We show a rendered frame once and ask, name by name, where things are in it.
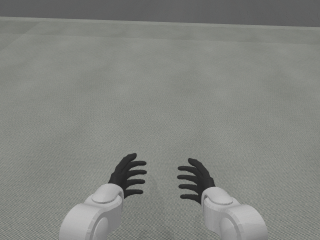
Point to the left robot forearm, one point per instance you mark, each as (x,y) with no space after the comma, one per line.
(99,215)

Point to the robot left hand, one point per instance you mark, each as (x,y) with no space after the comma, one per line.
(122,173)

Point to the robot right hand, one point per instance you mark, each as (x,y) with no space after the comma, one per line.
(202,179)

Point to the right robot forearm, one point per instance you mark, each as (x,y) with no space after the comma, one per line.
(226,217)

